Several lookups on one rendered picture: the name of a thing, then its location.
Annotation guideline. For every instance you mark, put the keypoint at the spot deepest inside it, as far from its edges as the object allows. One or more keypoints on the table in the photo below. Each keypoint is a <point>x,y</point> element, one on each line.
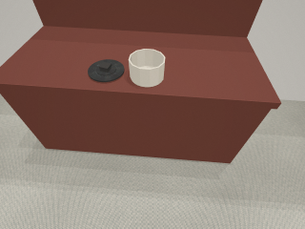
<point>213,96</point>

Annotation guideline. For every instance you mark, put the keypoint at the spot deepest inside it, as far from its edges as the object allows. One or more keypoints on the pot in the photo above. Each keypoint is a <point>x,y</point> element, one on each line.
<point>147,67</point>

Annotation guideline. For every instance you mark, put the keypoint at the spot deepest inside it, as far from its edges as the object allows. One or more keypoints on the knob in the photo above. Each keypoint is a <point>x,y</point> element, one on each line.
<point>105,66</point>

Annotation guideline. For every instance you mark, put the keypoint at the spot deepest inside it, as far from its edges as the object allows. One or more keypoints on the lid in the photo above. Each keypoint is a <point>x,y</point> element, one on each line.
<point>115,71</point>

